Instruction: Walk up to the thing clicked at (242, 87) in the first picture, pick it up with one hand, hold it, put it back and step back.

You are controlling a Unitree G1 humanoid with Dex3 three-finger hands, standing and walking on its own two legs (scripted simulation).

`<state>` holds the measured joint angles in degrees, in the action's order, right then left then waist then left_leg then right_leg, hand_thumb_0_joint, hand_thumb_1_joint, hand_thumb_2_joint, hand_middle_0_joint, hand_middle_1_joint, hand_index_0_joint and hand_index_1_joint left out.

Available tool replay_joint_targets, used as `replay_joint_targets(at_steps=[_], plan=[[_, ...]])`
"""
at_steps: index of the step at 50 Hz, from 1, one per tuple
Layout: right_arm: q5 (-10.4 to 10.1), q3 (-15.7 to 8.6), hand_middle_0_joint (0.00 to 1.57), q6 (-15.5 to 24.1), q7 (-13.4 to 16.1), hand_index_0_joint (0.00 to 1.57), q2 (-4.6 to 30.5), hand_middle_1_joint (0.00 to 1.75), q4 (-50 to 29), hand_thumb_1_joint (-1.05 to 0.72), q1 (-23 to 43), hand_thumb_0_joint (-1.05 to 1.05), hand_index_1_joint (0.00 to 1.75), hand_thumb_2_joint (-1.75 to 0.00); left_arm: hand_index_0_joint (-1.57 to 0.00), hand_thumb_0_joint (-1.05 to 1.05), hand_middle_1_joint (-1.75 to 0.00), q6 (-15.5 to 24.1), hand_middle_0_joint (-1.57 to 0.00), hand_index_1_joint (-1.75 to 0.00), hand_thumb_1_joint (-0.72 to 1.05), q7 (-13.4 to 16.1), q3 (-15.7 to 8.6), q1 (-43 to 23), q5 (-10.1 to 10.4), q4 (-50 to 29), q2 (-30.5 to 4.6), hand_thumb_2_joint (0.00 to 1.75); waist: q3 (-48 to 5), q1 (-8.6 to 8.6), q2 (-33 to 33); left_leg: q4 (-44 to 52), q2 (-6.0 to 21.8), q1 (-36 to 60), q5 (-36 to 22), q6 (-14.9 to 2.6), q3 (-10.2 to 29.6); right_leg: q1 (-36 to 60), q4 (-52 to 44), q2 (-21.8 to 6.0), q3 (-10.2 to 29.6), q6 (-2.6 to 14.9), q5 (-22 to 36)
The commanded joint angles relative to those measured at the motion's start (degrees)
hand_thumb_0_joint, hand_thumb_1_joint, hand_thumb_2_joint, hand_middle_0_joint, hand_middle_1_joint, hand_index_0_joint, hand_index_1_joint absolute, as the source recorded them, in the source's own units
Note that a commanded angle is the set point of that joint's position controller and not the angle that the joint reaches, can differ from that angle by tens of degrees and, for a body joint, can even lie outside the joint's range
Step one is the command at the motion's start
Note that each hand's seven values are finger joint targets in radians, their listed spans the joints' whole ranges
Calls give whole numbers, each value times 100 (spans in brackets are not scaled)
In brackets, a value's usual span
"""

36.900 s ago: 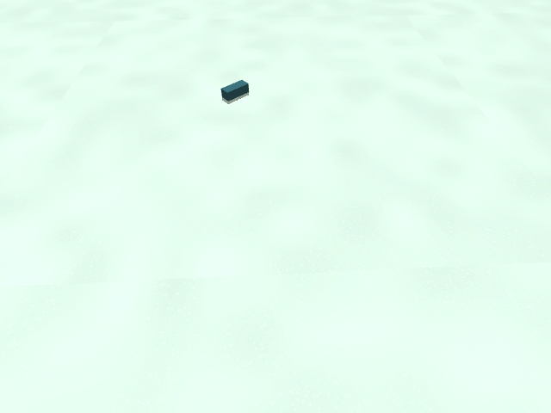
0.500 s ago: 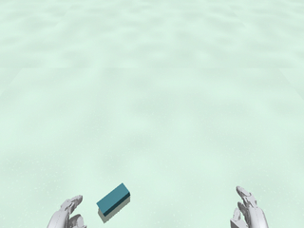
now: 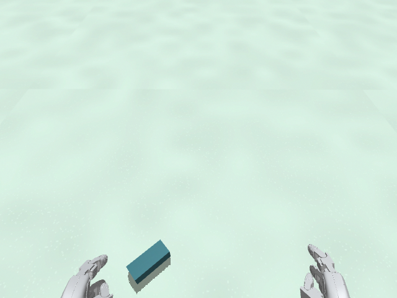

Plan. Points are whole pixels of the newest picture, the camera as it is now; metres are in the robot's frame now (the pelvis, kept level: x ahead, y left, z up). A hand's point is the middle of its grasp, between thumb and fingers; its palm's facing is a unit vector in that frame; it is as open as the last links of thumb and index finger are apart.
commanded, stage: home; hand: left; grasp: from above
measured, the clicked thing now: (149, 261) +0.42 +0.22 -0.68
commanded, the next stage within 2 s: stand in 0.14 s
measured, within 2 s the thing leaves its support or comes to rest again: neither
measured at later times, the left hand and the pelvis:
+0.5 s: hand out of the picture +0.11 +0.23 -0.10, palm faces +0.02 -0.95 -0.32, open 7.4 cm; pelvis -0.01 +0.01 +0.03, yaw +0 degrees
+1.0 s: hand out of the picture +0.02 +0.25 -0.10, palm faces +0.04 -0.94 -0.34, open 7.4 cm; pelvis -0.01 +0.01 +0.07, yaw +1 degrees
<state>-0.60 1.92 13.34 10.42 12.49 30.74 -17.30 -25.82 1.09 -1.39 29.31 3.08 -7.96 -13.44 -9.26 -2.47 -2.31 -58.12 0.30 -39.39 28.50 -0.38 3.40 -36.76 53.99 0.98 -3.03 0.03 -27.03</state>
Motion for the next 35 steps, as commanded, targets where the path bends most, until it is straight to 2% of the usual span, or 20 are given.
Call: replay_joint_targets(at_steps=[1, 3, 4, 9, 11, 12, 13, 14, 15, 16, 17, 19, 21, 24, 26, 27, 31, 32, 33, 35], plan=[[12, -319, 20, 316, 69, 20, 749, 30, -958, -90, 376, 0, 30, -90, -20, 0, -30, 314, -20, -30, 90, 92, -380, -108, -28, -1059, -632, 90, -461, 27, -61, 984, -37, 545, -1402, -67, 1, 311, -827, 71, -47, 57, 1212], [4, -279, 20, 306, 50, 20, 700, 30, -930, -90, 390, 0, 30, -90, -20, 0, -30, 275, -20, -30, 90, 49, -214, 20, -10, -773, -388, 90, -263, 4, -86, 1073, -6, 483, -1239, -42, 54, 186, -818, 95, -76, 65, 1031], [7, -304, 20, 300, 47, 20, 735, 30, -934, -90, 372, 0, 30, -90, -20, 0, -30, 325, -20, -30, 90, 59, -405, -238, 11, -1200, -636, 90, -369, 60, -202, 1085, -8, 503, -1172, -38, 56, 224, -823, 85, -63, 65, 989], [-12, -308, 20, 307, 59, 20, 740, 30, -1011, -90, 409, 0, 30, -90, -20, 0, -30, 293, -20, -30, 90, 67, -311, -77, -3, -1024, -557, 90, -326, -10, -25, 1062, -28, 447, -994, -71, 8, 197, -875, 87, -54, 58, 855], [-16, -292, 20, 292, 44, 20, 721, 30, -973, -90, 380, 0, 30, -90, -20, 0, -30, 291, -20, -30, 90, 60, -294, -55, 5, -1029, -520, 90, -392, 25, -182, 1073, -16, 478, -1104, -47, 59, 199, -816, 77, -48, 73, 943], [697, -553, 20, -292, -297, 20, 1346, 30, 463, -90, 863, 0, 30, -90, -20, 0, -30, 1507, -20, -30, 90, 254, -384, -1766, -696, 981, -973, 90, 868, 471, 188, 1631, 278, 710, -2195, -313, 396, 1285, -1063, -373, 451, 183, 984], [702, -657, 20, -536, -453, 20, 1423, 30, 521, -90, 874, 0, 30, -90, -20, 0, -30, 1918, -20, -30, 90, 227, -484, -1281, -721, 1935, -1123, 90, 361, 441, 613, 1480, 145, 1028, -2190, -354, 142, 1468, -1376, -498, 815, 381, 991], [749, -662, 20, -647, -535, 20, 1463, 30, 395, -90, 780, 0, 30, -90, -20, 0, -30, 2118, -20, -30, 90, 183, -428, -1284, -711, 2187, -1131, 90, 328, 301, 500, 1510, 136, 1136, -2246, -349, 271, 1375, -1405, -443, 966, 471, 1229], [707, -655, 20, -701, -626, 20, 1449, 30, 468, -90, 798, 0, 30, -90, -20, 0, -30, 2253, -20, -30, 90, 163, -380, -1240, -714, 2470, -1237, 90, 219, 369, 348, 1614, 122, 1380, -2064, -359, 287, 1604, -1451, -532, 983, 449, 1317], [549, -633, 20, -731, -729, 20, 1281, 30, 665, -90, 745, 0, 30, -90, -20, 0, -30, 2332, -20, -30, 90, 126, -363, -1409, -728, 2696, -1199, 90, 85, 349, 344, 1699, 97, 1574, -2008, -348, 208, 1756, -1445, -609, 997, 409, 1544], [434, -615, 20, -766, -814, 20, 1210, 30, 786, -90, 750, 0, 30, -90, -20, 0, -30, 2355, -20, -30, 90, 98, -365, -1581, -673, 2964, -1164, 90, 155, 373, 477, 1785, 69, 1679, -1866, -335, 128, 1738, -1596, -649, 967, 360, 1480], [365, -640, 20, -814, -908, 20, 1197, 30, 969, -90, 849, 0, 30, -90, -20, 0, -30, 2395, -20, -30, 90, 106, -380, -1733, -610, 3459, -1126, 90, 245, 414, 338, 1988, 89, 1878, -1911, -297, 241, 1735, -1780, -626, 886, 274, 1422], [381, -655, 20, -895, -937, 20, 1189, 30, 1205, -90, 911, 0, 30, -90, -20, 0, -30, 2491, -20, -30, 90, 114, -366, -1860, -593, 3968, -1122, 90, 360, 388, 320, 2230, 142, 2128, -1789, -310, 292, 1710, -2013, -634, 856, 213, 1176], [364, -662, 20, -975, -928, 20, 1237, 30, 1503, -90, 936, 0, 30, -90, -20, 0, -30, 2617, -20, -30, 90, 119, -348, -1933, -563, 4576, -1079, 90, 438, 395, 150, 2576, 249, 2299, -2223, -292, 434, 2171, -2154, -577, 680, 135, 1757], [360, -664, 20, -1027, -907, 20, 1285, 30, 1666, -90, 1004, 0, 30, -90, -20, 0, -30, 2641, -20, -30, 90, 126, -333, -1901, -550, 4952, -1062, 90, 605, 423, 6, 2899, 326, 2392, -2141, -299, 556, 2263, -2369, -536, 613, 112, 1711], [343, -653, 20, -1059, -898, 20, 1287, 30, 1747, -90, 1004, 0, 30, -90, -20, 0, -30, 2646, -20, -30, 90, 128, -329, -1930, -545, 5139, -1082, 90, 733, 402, 4, 3086, 333, 2292, -1906, -287, 581, 2423, -2503, -553, 613, 116, 1601], [311, -643, 20, -1115, -861, 20, 1422, 30, 2098, -90, 972, 0, 30, -90, -20, 0, -30, 2655, -20, -30, 90, 132, -312, -2003, -511, 5690, -1118, 90, 885, 349, -130, 3679, 445, 2586, -2047, -217, 696, 2732, -2800, -543, 548, 78, 1769], [302, -645, 20, -1124, -859, 20, 1442, 30, 2171, -90, 1033, 0, 30, -90, -20, 0, -30, 2657, -20, -30, 90, 139, -308, -1934, -502, 5828, -1130, 90, 913, 401, -150, 3777, 444, 2629, -1887, -220, 711, 2802, -2892, -555, 533, 64, 1705], [294, -641, 20, -1138, -851, 20, 1442, 30, 2229, -90, 1037, 0, 30, -90, -20, 0, -30, 2653, -20, -30, 90, 136, -301, -1953, -497, 5955, -1156, 90, 1000, 369, -129, 3939, 472, 2651, -1696, -195, 744, 2802, -2941, -552, 528, 52, 1663], [264, -644, 20, -1145, -845, 20, 1470, 30, 2365, -90, 1042, 0, 30, -90, -20, 0, -30, 2663, -20, -30, 90, 144, -302, -1938, -503, 6169, -1210, 90, 909, 393, -52, 3972, 462, 2904, -2042, -202, 677, 2949, -3112, -623, 546, 56, 1851]])
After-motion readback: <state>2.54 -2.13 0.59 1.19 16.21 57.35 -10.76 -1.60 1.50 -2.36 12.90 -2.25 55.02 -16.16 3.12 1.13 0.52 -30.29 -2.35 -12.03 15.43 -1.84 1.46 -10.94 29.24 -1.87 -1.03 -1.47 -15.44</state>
